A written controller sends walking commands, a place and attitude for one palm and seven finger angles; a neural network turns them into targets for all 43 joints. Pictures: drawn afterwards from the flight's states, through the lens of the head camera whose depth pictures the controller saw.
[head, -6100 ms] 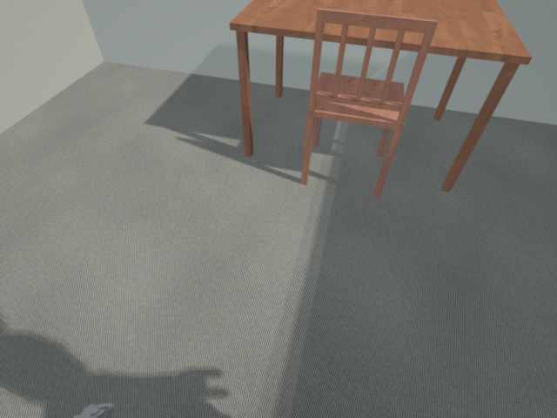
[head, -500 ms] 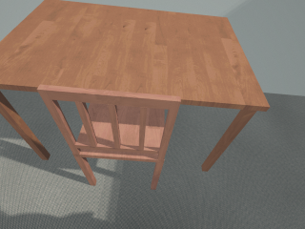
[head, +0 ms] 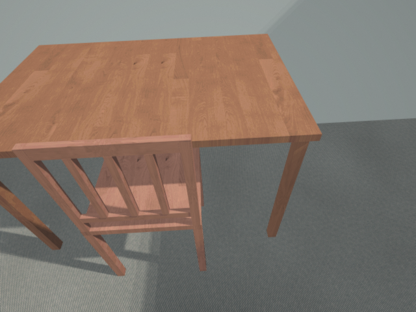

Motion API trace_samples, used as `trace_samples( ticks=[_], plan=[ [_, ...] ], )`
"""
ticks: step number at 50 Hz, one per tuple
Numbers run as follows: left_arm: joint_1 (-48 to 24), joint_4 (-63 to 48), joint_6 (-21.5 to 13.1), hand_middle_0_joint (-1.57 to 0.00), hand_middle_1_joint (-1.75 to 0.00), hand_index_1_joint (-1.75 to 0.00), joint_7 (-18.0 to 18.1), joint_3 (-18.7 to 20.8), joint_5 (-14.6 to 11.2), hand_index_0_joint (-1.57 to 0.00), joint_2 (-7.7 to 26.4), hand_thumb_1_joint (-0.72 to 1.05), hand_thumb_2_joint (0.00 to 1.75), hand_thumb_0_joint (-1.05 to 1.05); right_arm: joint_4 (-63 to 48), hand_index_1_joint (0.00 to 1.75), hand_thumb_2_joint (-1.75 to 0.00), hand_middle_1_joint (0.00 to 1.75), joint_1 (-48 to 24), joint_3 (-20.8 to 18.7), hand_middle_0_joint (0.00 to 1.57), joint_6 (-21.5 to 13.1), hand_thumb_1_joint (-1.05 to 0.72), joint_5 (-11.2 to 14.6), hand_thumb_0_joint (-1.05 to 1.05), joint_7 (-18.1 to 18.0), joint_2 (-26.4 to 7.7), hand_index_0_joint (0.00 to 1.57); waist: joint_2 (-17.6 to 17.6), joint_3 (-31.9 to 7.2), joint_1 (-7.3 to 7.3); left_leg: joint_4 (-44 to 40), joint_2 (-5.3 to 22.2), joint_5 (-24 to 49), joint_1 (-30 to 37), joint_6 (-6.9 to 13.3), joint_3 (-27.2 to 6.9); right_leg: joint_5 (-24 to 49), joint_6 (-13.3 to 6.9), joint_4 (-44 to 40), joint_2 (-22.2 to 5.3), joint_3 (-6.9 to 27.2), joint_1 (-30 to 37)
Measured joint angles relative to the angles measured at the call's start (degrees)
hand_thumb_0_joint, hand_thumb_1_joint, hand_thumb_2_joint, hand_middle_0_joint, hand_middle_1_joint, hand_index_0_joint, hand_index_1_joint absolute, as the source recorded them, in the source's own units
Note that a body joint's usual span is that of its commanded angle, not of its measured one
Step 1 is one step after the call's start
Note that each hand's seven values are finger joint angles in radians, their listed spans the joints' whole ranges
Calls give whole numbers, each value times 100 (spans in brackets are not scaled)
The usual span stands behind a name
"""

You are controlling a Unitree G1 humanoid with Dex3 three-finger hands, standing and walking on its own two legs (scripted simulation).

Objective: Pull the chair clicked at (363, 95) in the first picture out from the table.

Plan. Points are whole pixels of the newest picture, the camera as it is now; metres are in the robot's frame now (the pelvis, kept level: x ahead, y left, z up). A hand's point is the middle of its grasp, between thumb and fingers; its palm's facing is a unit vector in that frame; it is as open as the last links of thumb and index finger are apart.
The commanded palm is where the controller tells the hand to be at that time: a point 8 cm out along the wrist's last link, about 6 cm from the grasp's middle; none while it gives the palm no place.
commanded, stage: come to a stop and stand still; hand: left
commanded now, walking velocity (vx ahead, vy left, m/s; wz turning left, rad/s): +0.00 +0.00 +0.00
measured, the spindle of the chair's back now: (123, 187) +0.47 +0.26 -0.10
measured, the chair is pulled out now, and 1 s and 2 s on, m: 0.00 0.00 0.00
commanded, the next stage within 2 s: look again from close up in 0.24 s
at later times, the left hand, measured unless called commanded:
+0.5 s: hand out of the picture +0.00 +0.17 -0.18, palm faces +0.04 -0.99 -0.16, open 7.4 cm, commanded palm none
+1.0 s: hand out of the picture +0.02 +0.25 -0.18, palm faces +0.01 -0.98 -0.21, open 7.4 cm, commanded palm none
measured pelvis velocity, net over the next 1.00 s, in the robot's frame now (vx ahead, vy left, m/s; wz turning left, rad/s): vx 0.02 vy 0.07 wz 0.00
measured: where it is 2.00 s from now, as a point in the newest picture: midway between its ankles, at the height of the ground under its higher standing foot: outside the picture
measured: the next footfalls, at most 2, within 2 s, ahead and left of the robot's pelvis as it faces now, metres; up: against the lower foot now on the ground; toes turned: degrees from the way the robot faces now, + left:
none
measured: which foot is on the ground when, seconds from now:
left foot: down 0.00-1.00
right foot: down 0.00-1.00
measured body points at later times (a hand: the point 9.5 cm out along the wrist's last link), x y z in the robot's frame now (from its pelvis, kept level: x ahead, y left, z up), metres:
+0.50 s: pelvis +0.02 +0.02 -0.01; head +0.03 +0.02 +0.44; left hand +0.00 +0.22 -0.17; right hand +0.03 -0.20 -0.17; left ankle +0.01 +0.13 -0.74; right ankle -0.02 -0.09 -0.74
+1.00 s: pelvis +0.02 +0.07 +0.00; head +0.04 +0.08 +0.45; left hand +0.02 +0.30 -0.16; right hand +0.04 -0.16 -0.15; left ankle +0.01 +0.13 -0.74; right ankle -0.02 -0.09 -0.74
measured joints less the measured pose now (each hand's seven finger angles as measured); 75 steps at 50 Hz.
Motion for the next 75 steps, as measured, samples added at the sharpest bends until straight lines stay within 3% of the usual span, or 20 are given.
trace_samples(
  ticks=[4, 17, 22, 25, 28, 38, 51, 67, 68, 69, 70, 72, 75],
  plan=[
    [-37, 44, -17, -20, -30, -30, -2, 27, -19, -20, 35, 94, 90, 1, 180, 29, -90, 30, 144, 82, 20, -14, -91, -1, 1, -27, 160, 20, -141, 110, 49, -95, 49, 38, 72, -152, -62, 52, -62, -137, 56, -57, 105],
    [208, 231, -36, -20, -30, -30, -54, 15, -32, -20, -199, 91, 90, 0, 215, 30, -90, 30, 107, 99, 20, -92, -91, 8, 1, -94, 247, 20, -200, 240, 150, -151, 56, -11, 93, -142, -81, 95, -44, -369, 72, -76, 217],
    [406, 48, -277, -20, -30, -30, 40, -56, 75, -20, -347, 91, 90, 0, -256, 30, -90, 30, -103, 54, 20, -139, -91, 27, 1, -41, 100, 20, -10, 190, 172, 1095, -2, -720, -422, 132, -51, 74, 45, -241, 119, -31, 26],
    [453, -44, -240, -20, -30, -30, 50, -63, 83, -20, -308, 90, 90, 0, -401, 30, -90, 30, -131, 22, 20, -217, -93, 25, 2, -71, 4, 20, 11, 68, 121, 812, -141, -774, -237, 275, 50, -171, 146, 119, 19, -78, -69],
    [390, -117, -161, -20, -30, -30, 77, -32, 69, -20, -163, 90, 90, 0, -436, 30, -90, 30, -151, 56, 20, -294, -94, 6, 2, -86, 10, 20, -183, -39, 214, 844, -306, -824, -158, 377, 145, -295, 289, 274, -163, -2, -48],
    [168, -320, -56, -20, -30, -30, 24, -22, 73, -20, 188, 91, 90, 0, -582, 30, -90, 30, -301, 161, 20, -320, -94, 2, 1, -58, -25, 20, -332, -44, 266, 515, -557, -647, -42, 602, 308, -168, 438, 95, -409, 140, -25],
    [170, -204, -19, -20, -30, -30, 0, -52, 45, -20, 260, 91, 90, 0, -350, 30, -90, 30, -222, 226, 20, -303, -92, 29, 1, -26, -13, 20, -362, 146, 251, 220, -705, -505, 78, 697, 359, -78, 572, -79, -551, 185, 36],
    [196, -42, -81, -20, -30, -30, 40, -118, 64, -20, 68, 90, 90, 0, -186, 30, -90, 30, -238, 238, 20, -295, -92, 55, 1, -26, 21, 20, -361, 144, 231, 177, -660, -457, 138, 649, 340, -31, 556, -147, -505, 166, 112],
    [484, -972, 276, -20, -30, -30, 46, -23, -153, -20, 54, 90, 90, 0, -449, 30, -90, 30, -135, 233, 20, -338, -92, 110, 1, -36, 4, 20, -361, 149, 200, 245, -649, -469, 62, 634, 313, -31, 534, -98, -495, 138, 53],
    [828, -2074, 398, -20, -30, -30, 159, 77, -263, -20, 100, 91, 90, 1, -709, 30, -90, 30, 0, 256, 20, -577, -92, 165, 1, -99, 1, 20, -414, 144, 244, 233, -658, -457, 44, 613, 341, -62, 420, 83, -503, 169, -77],
    [1056, -2892, 211, -20, -30, -30, 295, 119, -352, -21, 170, 92, 89, 2, -858, 30, -90, 30, 86, 260, 20, -875, -92, 186, 2, -168, -5, 20, -461, 94, 279, 196, -676, -427, 28, 590, 375, -90, 316, 320, -519, 199, -237],
    [1213, -4106, 18, -20, -30, -30, 528, 148, -559, -20, 282, 92, 89, 2, -1169, 30, -90, 30, 173, 198, 20, -1237, -92, 269, 2, -205, -34, 20, -497, -83, 210, 202, -746, -374, -80, 566, 358, -177, 232, 643, -518, 179, -509],
    [804, -5115, -520, -19, -29, -29, 467, 252, -754, -19, 259, 88, 87, 2, -1732, 30, -90, 30, 93, 143, 20, -1522, -92, 240, 2, -212, -238, 20, -310, -248, 52, 713, -757, -503, -521, 565, 229, -333, 246, 827, -464, 50, -799]
  ],
)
